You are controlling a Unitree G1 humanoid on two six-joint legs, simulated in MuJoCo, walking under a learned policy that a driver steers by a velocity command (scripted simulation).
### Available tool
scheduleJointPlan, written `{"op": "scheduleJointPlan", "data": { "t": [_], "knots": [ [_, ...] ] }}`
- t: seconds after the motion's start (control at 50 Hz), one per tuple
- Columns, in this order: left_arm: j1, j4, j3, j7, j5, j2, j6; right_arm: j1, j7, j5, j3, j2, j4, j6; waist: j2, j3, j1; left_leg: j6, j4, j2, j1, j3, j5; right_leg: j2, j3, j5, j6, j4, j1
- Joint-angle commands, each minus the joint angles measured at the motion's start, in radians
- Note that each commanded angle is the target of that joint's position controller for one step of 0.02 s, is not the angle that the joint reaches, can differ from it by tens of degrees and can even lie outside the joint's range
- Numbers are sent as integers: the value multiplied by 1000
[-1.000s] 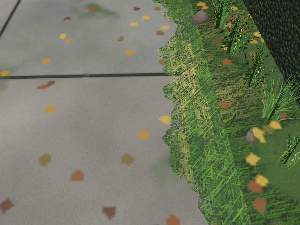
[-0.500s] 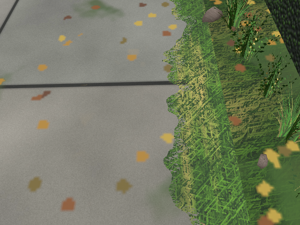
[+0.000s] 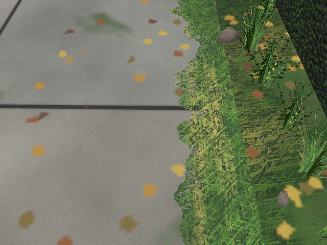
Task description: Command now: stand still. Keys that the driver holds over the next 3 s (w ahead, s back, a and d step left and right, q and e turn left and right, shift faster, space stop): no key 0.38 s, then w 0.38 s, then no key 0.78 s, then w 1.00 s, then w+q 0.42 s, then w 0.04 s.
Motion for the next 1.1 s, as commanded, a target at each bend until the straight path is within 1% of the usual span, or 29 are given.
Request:
{"op": "scheduleJointPlan", "data": {
  "t": [0.02,0.38,0.4,0.42,0.46,0.48,0.5,0.52,0.56,0.6,0.62,0.64,0.66,0.68,0.7,0.72,0.74,0.76,0.78,0.8,0.82,0.84,0.88,0.92,0.98,1.02,1.06,1.08,1.1],
  "knots": [
    [19,-23,14,4,-2,81,-3,43,-4,1,-16,-104,-16,-2,7,-37,0,38,-77,27,-17,-22,201,-48,48,173,-30,-57,64],
    [18,32,15,13,-4,69,5,49,-9,-1,-13,-75,21,10,6,7,1,28,-103,9,-15,-5,131,-55,61,104,-25,-80,58],
    [38,45,15,14,-4,63,6,73,-10,0,-11,-64,35,11,0,-16,1,31,-100,-5,-7,11,28,-47,56,-20,-30,-89,66],
    [47,49,23,16,-12,84,9,80,-11,7,-15,-71,39,13,-11,1,5,43,-70,-28,-34,34,-122,-39,59,-220,-45,-92,50],
    [71,47,37,18,-24,121,4,56,-14,13,-19,-78,17,4,-54,73,20,69,5,-37,-146,47,-320,-106,160,-538,-95,-157,-6],
    [104,49,45,15,-29,143,-7,35,-11,13,-13,-54,0,-9,-103,90,34,71,78,-37,-197,63,-285,-185,279,-618,-137,-215,6],
    [142,55,54,13,-31,164,-17,24,-4,17,-11,-39,-10,-23,-155,87,42,74,181,-39,-246,80,-216,-272,407,-666,-182,-289,38],
    [150,56,61,12,-28,177,-28,11,5,19,-13,-41,-19,-34,-172,96,44,87,278,-12,-252,54,-171,-343,512,-657,-222,-337,12],
    [100,27,59,7,-17,165,-48,7,17,26,-22,-55,-29,-48,-135,94,17,116,384,34,-286,3,-231,-378,536,-561,-228,-355,-4],
    [16,-7,57,2,-38,163,-55,39,21,33,-26,-55,-25,-59,-128,77,-31,137,208,47,-179,11,-216,-316,395,-441,-165,-339,-48],
    [-30,-19,57,-1,-49,164,-51,90,20,29,-30,-45,2,-64,-111,64,-68,137,65,8,-28,68,-124,-246,282,-377,-131,-300,-121],
    [-31,-19,58,-4,-52,162,-44,160,20,21,-36,-40,41,-65,-87,48,-90,120,-12,-45,105,122,-16,-187,200,-347,-113,-226,-181],
    [-29,-24,54,-5,-53,144,-42,235,22,12,-44,-51,71,-62,-38,37,-107,110,-44,-50,194,105,6,-141,142,-317,-95,-121,-236],
    [-53,-40,38,-10,-42,89,-46,352,20,10,-56,-93,90,-62,120,1,-140,147,-157,105,306,-124,-115,-75,50,-231,-51,150,-349],
    [-70,-78,26,-13,-34,41,-63,442,25,18,-75,-205,82,-69,329,-7,-151,267,-335,326,404,-529,-259,24,-30,-283,-17,439,-561],
    [-101,-94,27,-14,-47,52,-76,409,28,-2,-63,-191,79,-85,269,39,-126,335,-384,411,326,-715,-430,-21,83,-324,-40,636,-663],
    [-103,-98,29,-20,-59,77,-88,317,30,-1,-45,-139,46,-99,154,90,-79,303,-378,386,303,-650,-445,-78,127,-216,-61,717,-732],
    [-79,-83,33,-24,-53,93,-94,245,37,3,-36,-125,22,-105,103,90,-45,255,-372,338,286,-530,-338,-105,117,-113,-68,721,-730],
    [-67,-70,40,-22,-36,108,-96,189,44,4,-28,-120,-1,-104,68,88,-22,219,-373,296,245,-419,-138,-122,111,-40,-63,668,-678],
    [-63,-63,48,-21,-24,122,-94,172,45,0,-18,-96,-11,-98,57,82,-10,191,-370,259,210,-309,87,-131,98,1,-51,610,-609],
    [-61,-59,48,-24,-18,107,-91,195,43,-6,-12,-84,-7,-91,77,63,-10,171,-342,221,195,-207,347,-121,69,20,-36,566,-540],
    [-75,-63,43,-26,-18,79,-84,211,38,-11,-12,-96,-2,-83,101,51,-9,170,-327,199,181,-146,491,-105,41,46,-17,514,-499],
    [-155,-91,29,-26,-20,43,-71,222,23,-17,-7,-104,-4,-71,93,47,-19,153,-305,152,140,-48,661,-77,5,111,0,369,-423],
    [-230,-113,16,-31,-24,20,-61,233,14,-14,-9,-133,-6,-63,107,39,-37,141,-288,127,98,2,710,-40,-26,180,5,215,-315],
    [-267,-127,14,-37,-26,47,-49,247,12,-3,-15,-150,7,-57,134,19,-38,151,-245,159,120,-8,726,-25,-16,215,-11,131,-231],
    [-235,-121,22,-39,-19,85,-51,209,13,5,-18,-147,3,-56,141,-4,-5,142,-183,180,168,-29,767,-21,8,204,-42,81,-182],
    [-105,-76,46,-36,-3,137,-60,179,14,10,-22,-146,-3,-54,105,-69,66,108,-28,137,193,-19,822,12,-9,332,-86,-52,-8],
    [-10,-52,63,-30,7,197,-63,200,18,-5,-21,-141,-9,-59,42,-154,85,67,117,86,96,9,665,-82,75,700,-120,-8,199],
    [80,-37,64,-23,30,226,-54,327,21,-16,3,-55,7,-62,-118,-325,49,7,411,-10,-172,42,185,-313,308,1009,-277,73,543]
  ]
}}
Next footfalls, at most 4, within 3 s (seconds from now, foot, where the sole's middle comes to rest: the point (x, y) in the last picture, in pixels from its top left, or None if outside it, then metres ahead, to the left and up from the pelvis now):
1.08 right None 0.37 -0.07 -0.77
1.36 left None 0.29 0.16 -0.77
2.28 left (134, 187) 0.76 0.16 -0.77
2.82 right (182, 134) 1.06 -0.08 -0.77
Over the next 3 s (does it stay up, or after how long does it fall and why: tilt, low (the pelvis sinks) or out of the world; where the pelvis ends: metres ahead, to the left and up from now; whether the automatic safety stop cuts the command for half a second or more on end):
stays up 0.97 0.02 0.00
